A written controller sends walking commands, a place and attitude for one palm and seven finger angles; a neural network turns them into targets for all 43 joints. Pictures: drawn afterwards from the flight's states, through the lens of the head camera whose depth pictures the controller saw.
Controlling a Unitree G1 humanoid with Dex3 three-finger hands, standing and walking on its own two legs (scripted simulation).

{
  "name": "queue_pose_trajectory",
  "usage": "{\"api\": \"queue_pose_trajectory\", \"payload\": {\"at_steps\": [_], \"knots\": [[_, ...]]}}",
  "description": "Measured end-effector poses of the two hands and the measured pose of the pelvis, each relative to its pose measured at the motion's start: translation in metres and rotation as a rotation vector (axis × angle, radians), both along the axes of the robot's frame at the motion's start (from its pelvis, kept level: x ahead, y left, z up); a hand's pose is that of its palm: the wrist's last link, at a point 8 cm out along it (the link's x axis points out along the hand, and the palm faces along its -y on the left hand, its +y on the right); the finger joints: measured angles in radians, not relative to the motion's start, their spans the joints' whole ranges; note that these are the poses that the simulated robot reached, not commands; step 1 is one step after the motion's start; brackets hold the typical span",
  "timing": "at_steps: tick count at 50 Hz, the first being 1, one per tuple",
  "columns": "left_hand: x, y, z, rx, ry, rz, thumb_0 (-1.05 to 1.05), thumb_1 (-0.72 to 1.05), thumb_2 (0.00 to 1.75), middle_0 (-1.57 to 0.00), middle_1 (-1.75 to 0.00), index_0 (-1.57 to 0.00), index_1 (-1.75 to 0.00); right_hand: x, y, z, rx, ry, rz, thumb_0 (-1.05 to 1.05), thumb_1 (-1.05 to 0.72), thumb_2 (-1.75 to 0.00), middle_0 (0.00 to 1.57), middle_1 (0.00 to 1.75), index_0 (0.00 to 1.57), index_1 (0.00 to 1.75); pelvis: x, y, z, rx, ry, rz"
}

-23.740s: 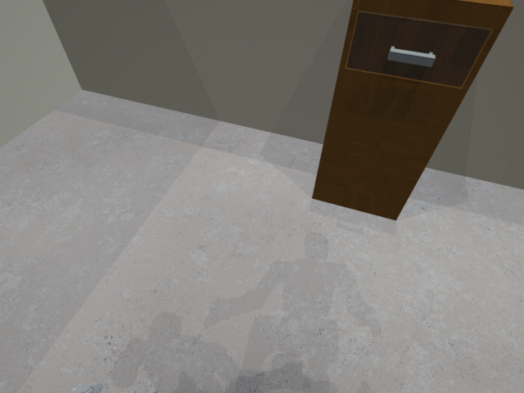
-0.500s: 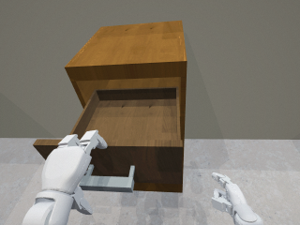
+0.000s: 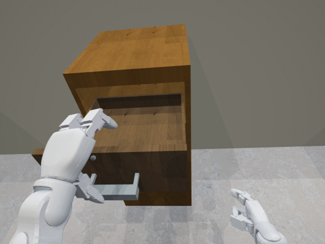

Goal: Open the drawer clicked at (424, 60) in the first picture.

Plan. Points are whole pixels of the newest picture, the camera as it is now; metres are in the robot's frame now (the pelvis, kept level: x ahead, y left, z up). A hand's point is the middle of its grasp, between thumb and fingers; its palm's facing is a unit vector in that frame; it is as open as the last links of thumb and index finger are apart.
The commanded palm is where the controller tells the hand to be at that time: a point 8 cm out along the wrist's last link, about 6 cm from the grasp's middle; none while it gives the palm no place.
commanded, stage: draw the hand back to the body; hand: left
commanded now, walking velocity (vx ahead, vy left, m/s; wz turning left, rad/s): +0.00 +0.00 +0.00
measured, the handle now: (113, 184) +0.25 +0.18 +0.04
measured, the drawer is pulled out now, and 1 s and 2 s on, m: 0.30 0.30 0.30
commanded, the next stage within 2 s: step back with the hand held close in 1.60 s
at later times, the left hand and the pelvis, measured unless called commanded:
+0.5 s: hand (71, 163) +0.21 +0.21 +0.18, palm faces +0.21 -0.11 -0.97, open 13.9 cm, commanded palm +0.16 +0.22 +0.24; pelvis +0.02 -0.01 +0.00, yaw +2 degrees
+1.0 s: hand (69, 141) +0.23 +0.21 +0.22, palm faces +0.40 -0.84 -0.37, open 12.2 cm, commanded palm +0.17 +0.26 +0.23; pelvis +0.05 +0.00 +0.00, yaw +3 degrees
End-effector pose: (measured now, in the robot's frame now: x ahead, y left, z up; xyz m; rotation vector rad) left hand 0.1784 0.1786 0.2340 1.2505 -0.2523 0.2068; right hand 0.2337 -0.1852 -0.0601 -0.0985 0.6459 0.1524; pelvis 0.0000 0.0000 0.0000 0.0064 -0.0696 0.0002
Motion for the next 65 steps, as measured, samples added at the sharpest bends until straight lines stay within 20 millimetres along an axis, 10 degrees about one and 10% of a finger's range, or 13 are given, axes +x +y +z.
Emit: {"api": "queue_pose_trajectory", "payload": {"at_steps": [13, 31, 35, 39, 50, 65], "knots": [[0.0, 0.016, -0.002, 0.085, 0.031, 0.084, 0.0, -0.5, 0.3, -0.32, -1.2, -0.32, -1.2, -0.007, -0.014, -0.014, 0.001, 0.032, -0.02, 0.01, -0.9, -0.9, 0.2, 0.3, 0.2, 0.3, 0.006, -0.01, -0.001, 0.002, 0.016, 0.007], [0.001, 0.046, -0.007, 0.181, 0.161, 0.169, 0.0, -0.5, 0.3, -0.32, -1.2, -0.32, -1.2, 0.031, -0.005, -0.004, -0.03, -0.025, 0.006, 0.01, -0.9, -0.9, 0.2, 0.3, 0.2, 0.3, 0.022, -0.008, -0.001, -0.002, 0.041, 0.036], [-0.001, 0.045, -0.009, -0.435, 0.028, -0.045, 0.0, -0.48, 0.3, -0.32, -1.19, -0.32, -1.19, 0.03, -0.002, 0.004, -0.041, -0.107, -0.033, 0.01, -0.9, -0.9, 0.2, 0.3, 0.2, 0.3, 0.026, -0.008, 0.0, -0.005, 0.027, 0.047], [-0.005, 0.048, -0.007, -0.699, -0.147, -0.123, 0.0, -0.41, 0.33, -0.32, -1.15, -0.31, -1.15, 0.018, -0.004, 0.005, -0.083, -0.119, -0.056, 0.01, -0.9, -0.9, 0.2, 0.3, 0.2, 0.3, 0.034, -0.01, 0.0, -0.005, 0.024, 0.052], [0.011, 0.072, -0.006, -0.754, -0.235, -0.088, 0.0, -0.1, 0.47, -0.29, -0.94, -0.28, -0.94, -0.004, -0.021, -0.019, -0.138, 0.01, -0.104, 0.01, -0.9, -0.9, 0.2, 0.3, 0.2, 0.3, 0.051, -0.004, 0.001, -0.006, 0.038, 0.055], [0.011, 0.096, -0.005, -0.697, -0.207, 0.003, 0.0, 0.41, 0.69, -0.25, -0.61, -0.24, -0.61, 0.02, -0.019, -0.013, -0.115, -0.018, -0.141, 0.01, -0.9, -0.9, 0.2, 0.3, 0.2, 0.3, 0.057, 0.001, 0.002, -0.008, 0.054, 0.055]]}}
